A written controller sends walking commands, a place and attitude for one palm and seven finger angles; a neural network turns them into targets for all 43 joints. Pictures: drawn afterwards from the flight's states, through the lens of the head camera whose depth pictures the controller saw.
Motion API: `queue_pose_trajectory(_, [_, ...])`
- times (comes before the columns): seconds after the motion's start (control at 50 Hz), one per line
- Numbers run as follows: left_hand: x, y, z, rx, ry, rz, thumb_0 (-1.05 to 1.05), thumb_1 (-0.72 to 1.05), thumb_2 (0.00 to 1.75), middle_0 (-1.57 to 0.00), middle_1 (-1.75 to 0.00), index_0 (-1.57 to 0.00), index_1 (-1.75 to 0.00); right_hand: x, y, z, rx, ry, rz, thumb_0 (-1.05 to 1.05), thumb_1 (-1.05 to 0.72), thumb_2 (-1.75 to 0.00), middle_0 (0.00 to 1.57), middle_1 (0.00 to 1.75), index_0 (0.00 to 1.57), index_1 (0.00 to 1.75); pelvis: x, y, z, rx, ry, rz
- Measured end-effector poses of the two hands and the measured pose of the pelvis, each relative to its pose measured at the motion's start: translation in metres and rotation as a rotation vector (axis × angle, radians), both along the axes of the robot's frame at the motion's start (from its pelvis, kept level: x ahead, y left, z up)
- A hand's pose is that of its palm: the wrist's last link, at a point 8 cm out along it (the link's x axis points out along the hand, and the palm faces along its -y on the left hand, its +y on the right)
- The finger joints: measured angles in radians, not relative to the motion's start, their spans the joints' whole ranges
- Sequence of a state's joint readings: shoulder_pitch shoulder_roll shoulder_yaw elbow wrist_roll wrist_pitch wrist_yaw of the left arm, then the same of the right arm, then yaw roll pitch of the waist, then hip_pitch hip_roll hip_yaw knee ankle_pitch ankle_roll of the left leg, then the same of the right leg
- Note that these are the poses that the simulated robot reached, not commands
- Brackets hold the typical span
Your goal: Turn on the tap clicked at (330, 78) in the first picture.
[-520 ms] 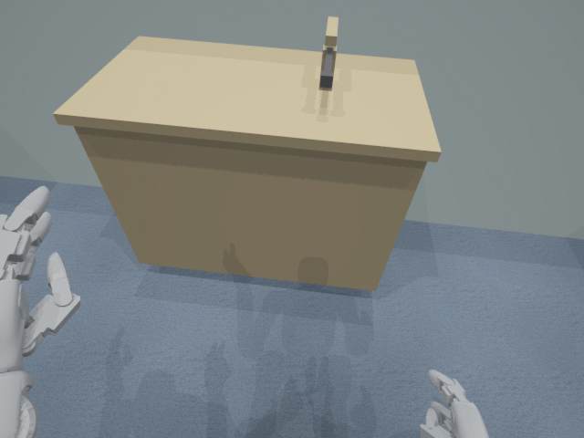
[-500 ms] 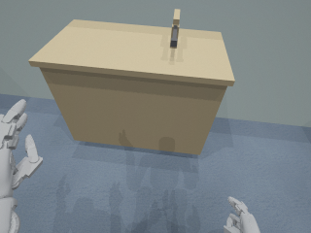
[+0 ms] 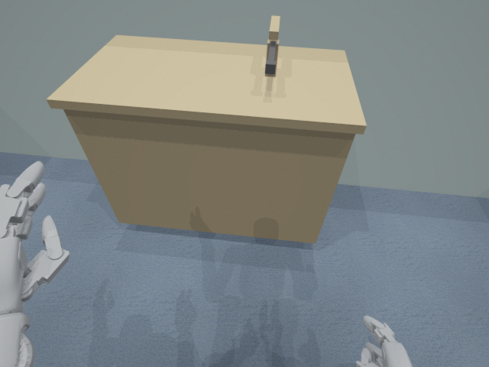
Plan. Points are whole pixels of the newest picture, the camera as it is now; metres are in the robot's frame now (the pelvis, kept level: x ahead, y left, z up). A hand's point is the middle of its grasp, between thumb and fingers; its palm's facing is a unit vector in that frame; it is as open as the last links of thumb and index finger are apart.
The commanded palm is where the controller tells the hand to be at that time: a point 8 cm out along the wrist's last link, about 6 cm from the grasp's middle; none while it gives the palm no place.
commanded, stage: turn to face it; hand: left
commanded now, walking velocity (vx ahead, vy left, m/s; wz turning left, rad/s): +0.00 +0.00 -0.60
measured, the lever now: (270, 67) +0.86 -0.02 +0.10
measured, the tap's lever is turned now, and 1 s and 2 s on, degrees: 0 0 0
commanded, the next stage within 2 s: take the last steps up to it in 0.88 s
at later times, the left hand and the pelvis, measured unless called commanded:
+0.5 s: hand (119, 235) +0.24 +0.18 +0.16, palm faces +0.26 -0.88 -0.39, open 7.4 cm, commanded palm +0.19 +0.24 +0.17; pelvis -0.01 -0.01 -0.02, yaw -9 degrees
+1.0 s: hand (173, 223) +0.26 +0.12 +0.17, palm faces +0.06 -0.88 -0.48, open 7.4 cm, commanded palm +0.22 +0.18 +0.17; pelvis -0.03 -0.03 +0.00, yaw -20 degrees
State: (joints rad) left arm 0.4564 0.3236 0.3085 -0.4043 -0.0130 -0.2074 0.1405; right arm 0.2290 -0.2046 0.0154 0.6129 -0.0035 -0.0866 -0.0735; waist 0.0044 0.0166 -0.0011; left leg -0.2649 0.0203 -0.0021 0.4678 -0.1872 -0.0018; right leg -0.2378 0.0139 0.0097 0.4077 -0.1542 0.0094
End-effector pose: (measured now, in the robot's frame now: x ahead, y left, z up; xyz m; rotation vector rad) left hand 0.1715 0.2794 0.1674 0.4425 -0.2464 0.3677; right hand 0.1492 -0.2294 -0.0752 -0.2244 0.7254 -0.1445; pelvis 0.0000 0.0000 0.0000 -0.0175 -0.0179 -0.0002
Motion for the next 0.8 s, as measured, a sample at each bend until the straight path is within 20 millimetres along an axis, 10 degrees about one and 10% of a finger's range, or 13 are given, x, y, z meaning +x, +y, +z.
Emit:
queue_pose_trajectory(0.34, [0.023, -0.032, -0.001, 0.012, -0.040, -0.081, 0.01, 0.89, 0.90, -0.21, -0.30, -0.21, -0.30, -0.011, -0.020, -0.008, 0.032, -0.042, -0.073, 0.01, -0.90, -0.89, 0.21, 0.30, 0.21, 0.30, -0.011, -0.012, -0.014, 0.032, 0.021, -0.116])
queue_pose_trajectory(0.64, [0.047, -0.054, 0.000, 0.095, -0.022, -0.192, 0.01, 0.89, 0.90, -0.21, -0.30, -0.22, -0.30, -0.061, -0.043, -0.033, 0.041, 0.036, -0.232, 0.01, -0.90, -0.89, 0.20, 0.30, 0.21, 0.30, -0.012, -0.015, -0.024, 0.065, 0.024, -0.223])
queue_pose_trajectory(0.8, [0.060, -0.108, 0.001, 0.052, -0.039, -0.284, 0.01, 0.89, 0.90, -0.21, -0.30, -0.21, -0.30, -0.079, -0.053, -0.046, 0.107, 0.040, -0.242, 0.01, -0.90, -0.89, 0.21, 0.30, 0.21, 0.30, -0.020, -0.031, -0.024, 0.055, 0.009, -0.277])
